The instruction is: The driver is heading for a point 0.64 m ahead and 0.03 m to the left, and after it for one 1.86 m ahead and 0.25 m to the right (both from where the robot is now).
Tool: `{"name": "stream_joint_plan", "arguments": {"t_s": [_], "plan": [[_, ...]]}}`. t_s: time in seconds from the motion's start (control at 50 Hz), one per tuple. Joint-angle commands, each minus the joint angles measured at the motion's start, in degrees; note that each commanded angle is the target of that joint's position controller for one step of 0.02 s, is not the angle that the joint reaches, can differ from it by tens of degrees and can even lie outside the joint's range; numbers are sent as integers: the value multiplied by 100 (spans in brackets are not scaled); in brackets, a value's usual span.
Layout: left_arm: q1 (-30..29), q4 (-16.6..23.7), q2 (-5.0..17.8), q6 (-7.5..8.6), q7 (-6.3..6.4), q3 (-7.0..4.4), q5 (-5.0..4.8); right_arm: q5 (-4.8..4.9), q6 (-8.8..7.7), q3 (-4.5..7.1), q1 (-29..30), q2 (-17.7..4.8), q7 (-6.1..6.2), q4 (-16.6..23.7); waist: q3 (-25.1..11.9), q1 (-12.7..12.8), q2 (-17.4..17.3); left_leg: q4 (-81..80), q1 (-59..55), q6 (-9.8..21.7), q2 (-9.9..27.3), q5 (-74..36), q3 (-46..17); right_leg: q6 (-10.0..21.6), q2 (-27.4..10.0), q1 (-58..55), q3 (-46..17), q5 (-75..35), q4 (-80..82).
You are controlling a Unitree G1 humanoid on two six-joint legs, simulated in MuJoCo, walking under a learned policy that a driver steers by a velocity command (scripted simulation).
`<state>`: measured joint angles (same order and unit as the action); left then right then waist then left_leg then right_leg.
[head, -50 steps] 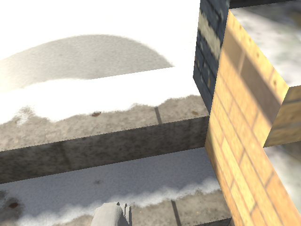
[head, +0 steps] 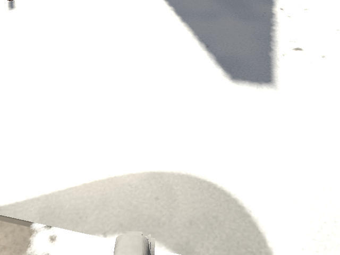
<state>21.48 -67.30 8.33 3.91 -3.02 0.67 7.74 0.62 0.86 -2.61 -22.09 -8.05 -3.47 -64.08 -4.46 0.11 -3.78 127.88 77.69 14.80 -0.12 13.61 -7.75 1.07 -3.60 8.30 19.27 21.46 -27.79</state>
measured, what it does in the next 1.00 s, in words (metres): climbs: left foot 0.18 m higher, then right foot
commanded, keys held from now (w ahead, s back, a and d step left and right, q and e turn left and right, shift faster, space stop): w+q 0.20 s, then w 0.28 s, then w+e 0.22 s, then e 0.30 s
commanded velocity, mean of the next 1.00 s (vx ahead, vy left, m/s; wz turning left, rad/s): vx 0.43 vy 0.00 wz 0.07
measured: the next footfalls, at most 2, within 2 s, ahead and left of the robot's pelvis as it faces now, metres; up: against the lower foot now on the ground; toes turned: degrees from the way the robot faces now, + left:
left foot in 0.24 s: +0.36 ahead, +0.17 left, +0.18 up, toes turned +10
right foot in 0.86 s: +0.73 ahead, +0.01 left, +0.18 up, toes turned +3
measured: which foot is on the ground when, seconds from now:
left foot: up 0.00-0.22, down 0.24-0.90, up 0.92-1.00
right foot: down 0.00-0.28, up 0.30-0.84, down 0.86-1.00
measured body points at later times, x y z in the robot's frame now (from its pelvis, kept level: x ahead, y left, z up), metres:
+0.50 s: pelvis +0.30 +0.10 +0.14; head +0.29 +0.10 +0.59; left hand +0.40 +0.35 +0.02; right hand +0.31 -0.14 -0.02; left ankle +0.32 +0.16 -0.55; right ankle +0.34 -0.08 -0.34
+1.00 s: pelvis +0.57 +0.08 +0.18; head +0.59 +0.07 +0.63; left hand +0.68 +0.35 +0.07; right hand +0.69 -0.18 +0.06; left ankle +0.43 +0.21 -0.44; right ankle +0.69 +0.00 -0.55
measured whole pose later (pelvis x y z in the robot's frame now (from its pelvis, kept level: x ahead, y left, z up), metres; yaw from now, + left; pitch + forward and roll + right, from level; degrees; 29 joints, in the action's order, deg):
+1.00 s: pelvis +0.57 +0.08 +0.18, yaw +2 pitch +2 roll +1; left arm 10.2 -51.0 13.8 6.4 -1.0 -4.7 1.7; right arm -2.4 -5.5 2.8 -13.6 -14.7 -1.0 -48.4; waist -1.8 0.8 0.3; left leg 69.9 20.3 -2.4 -1.0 31.4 -2.2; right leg 4.5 3.2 24.8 0.0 2.7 -25.2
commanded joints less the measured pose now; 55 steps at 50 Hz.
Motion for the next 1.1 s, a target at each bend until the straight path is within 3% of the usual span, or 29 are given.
{"name": "stream_joint_plan", "arguments": {"t_s": [0.02,0.12,0.14,0.18,0.2,0.24,0.26,0.28,0.3,0.32,0.34,0.38,0.4,0.44,0.48,0.54,0.62,0.7,0.78,0.82,0.86,0.88,0.9,0.92,0.94,0.96,1.0,1.04,1.1], "plan": [[210,-90,259,173,6,140,128,-30,-188,-132,1683,61,-35,1124,632,84,670,-324,1527,342,248,97,128,991,-1309,-874,-980,-240,1806],[717,9,379,179,58,259,377,-205,120,-358,2558,-32,-119,1830,443,99,413,-1868,1530,208,821,-520,666,942,-1544,-1424,-626,-555,2422],[369,305,660,142,39,188,273,-303,180,-382,2485,-34,-231,1851,469,-98,476,-2972,673,126,937,-620,1008,1009,-1437,-1056,-253,-807,2708],[-35,690,887,159,-47,129,-268,-456,227,-378,2927,-169,-354,2058,630,-240,646,-3943,-1197,-210,581,590,1649,1254,-1537,-180,36,-2502,3072],[-67,807,1141,296,-64,99,-386,-486,120,-280,2823,-374,-402,2163,617,-536,969,-3920,-1944,-356,50,1179,2058,1422,-1735,-198,-5,-5773,2534],[-228,929,1690,386,-104,-45,-423,-208,-118,-36,1861,-819,-350,1893,293,-1029,1549,-5886,-2955,-374,-704,921,2076,1253,-1659,-1239,41,-9419,1084],[313,812,1619,389,-199,-68,-152,-63,-282,180,679,-1362,-235,1509,-321,-1049,1231,-5962,-4992,-123,-766,-585,1347,954,-1254,-174,-59,-9019,-395],[1320,704,1361,444,-341,20,27,125,-315,284,-300,-1648,-230,1253,-1553,-1123,346,-6527,-8250,319,-250,-488,-434,761,-787,2276,-672,-6859,-1907],[619,810,1360,313,-459,-141,-178,-206,-233,476,-1407,-2092,-133,835,-1521,-1339,-158,-9048,-8850,580,499,205,-2661,533,188,3461,-1032,-2053,-3441],[166,1076,1120,147,-499,-165,-473,-368,-258,650,-2052,-2423,-28,580,-1757,-1429,-146,-10055,-8215,505,1162,901,-4483,494,564,3518,-2357,-1696,-6524],[-419,1219,762,153,-415,-200,-513,-404,-428,659,-1868,-2163,91,371,-857,-1228,-553,-10109,-6945,-103,890,1844,-4103,536,564,4147,-3148,-2286,-7726],[-445,1130,209,347,-263,-37,-400,-193,-611,488,-551,-1364,104,374,-287,-474,-787,-9670,-5288,-139,778,1931,-3441,820,549,4585,-3446,-2359,-9319],[-805,1324,-10,378,-189,73,-421,-274,-584,383,195,-997,50,347,-192,-116,-115,-9607,-4762,-154,751,1949,-2888,1062,498,4851,-3427,-2331,-9379],[-933,1425,323,217,-130,-6,-527,-567,-591,209,1134,-482,-43,364,84,425,810,-10049,-3964,-377,856,1639,-2148,1106,145,5105,-3303,-2510,-9006],[-889,1419,631,137,-147,-81,-458,-477,-820,253,1881,-663,18,721,284,836,519,-10527,-3212,-759,487,1490,-888,923,-33,4437,-2906,-2504,-7992],[-1433,1610,811,181,-236,-149,-416,-590,-1059,274,1298,-810,205,914,34,440,331,-10762,-3963,-1135,142,-42,321,750,-87,4137,-2531,-2964,-6631],[-2092,1921,808,113,-171,-196,-461,-556,-1105,302,-555,-765,270,519,170,-243,-6,-10963,-7216,-602,939,-2375,88,396,-301,5522,-2569,-3128,-4284],[-2484,2199,538,-47,-212,-238,-420,-429,-1044,357,-374,-812,128,612,446,-214,-55,-11489,-7589,-373,1116,-3258,511,335,-313,4716,-2060,-3315,-2665],[-2609,2377,666,-12,-235,-390,-592,-189,-1065,532,-186,-1208,164,722,559,-95,73,-11363,-8114,-885,1024,-4770,990,250,164,3322,-1630,-2692,-827],[-2263,2285,838,42,-165,-503,-667,-193,-1026,635,-104,-1469,164,722,505,59,-182,-10950,-8378,-1128,1098,-5817,1058,299,380,2650,-1560,-2631,-399],[-1125,1875,1150,201,31,-650,-751,-113,-933,707,492,-1660,143,1035,-16,520,107,-9859,-8242,-1542,827,-6389,1234,491,644,1070,-1449,-3329,182],[-534,1775,1245,243,165,-643,-663,-126,-879,611,441,-1292,134,1205,-920,540,484,-8913,-7356,-1755,582,-4998,1248,894,179,-723,-1961,-4726,-329],[159,1695,1661,270,155,-745,-570,-285,-844,397,-748,-549,243,1388,-2554,210,1848,-6876,-5352,-2290,-124,-1201,1082,2525,-1192,-3723,-3909,-6452,-690],[1011,1501,1465,256,157,-718,-527,-276,-765,464,-210,-912,169,1605,-2825,836,1757,-5531,-4260,-2422,-710,2534,642,2849,-1891,-4109,-5539,-5866,240],[896,1384,1713,325,233,-860,-431,-197,-666,566,911,-979,104,2032,-1505,1014,1137,-4538,-3633,-2093,-358,2356,113,2098,-1605,-2858,-5089,-4266,614],[-108,1609,1722,340,302,-882,-556,-221,-637,670,1040,-1203,209,2098,-515,533,852,-4625,-3961,-1730,16,2081,128,1615,-1252,-1038,-4348,-3372,1007],[-1534,2080,1196,330,247,-675,-728,-450,-682,671,457,-1029,376,2049,118,-325,698,-5630,-5001,-1484,402,1848,321,1689,-851,1202,-3624,-3201,1572],[-1524,2232,1211,337,159,-702,-690,-389,-644,640,417,-790,437,2105,-177,-441,483,-5804,-5505,-1624,356,1559,567,1655,-612,1585,-3467,-3189,1687],[-1282,2346,1431,453,115,-823,-679,-250,-573,723,416,-1007,409,2119,-279,-246,595,-6201,-5246,-1989,279,576,679,1499,-385,1535,-3268,-2893,1444]]}}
